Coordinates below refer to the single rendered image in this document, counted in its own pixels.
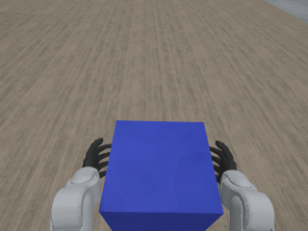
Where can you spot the left robot forearm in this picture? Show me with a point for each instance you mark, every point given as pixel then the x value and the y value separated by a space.
pixel 72 206

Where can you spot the carton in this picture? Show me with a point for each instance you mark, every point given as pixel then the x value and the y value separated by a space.
pixel 160 177

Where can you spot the right robot forearm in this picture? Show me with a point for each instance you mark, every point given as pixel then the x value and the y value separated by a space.
pixel 249 209

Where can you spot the right robot hand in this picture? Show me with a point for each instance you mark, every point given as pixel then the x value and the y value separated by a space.
pixel 225 159

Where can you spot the left robot hand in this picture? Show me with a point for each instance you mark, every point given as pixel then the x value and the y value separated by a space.
pixel 92 158

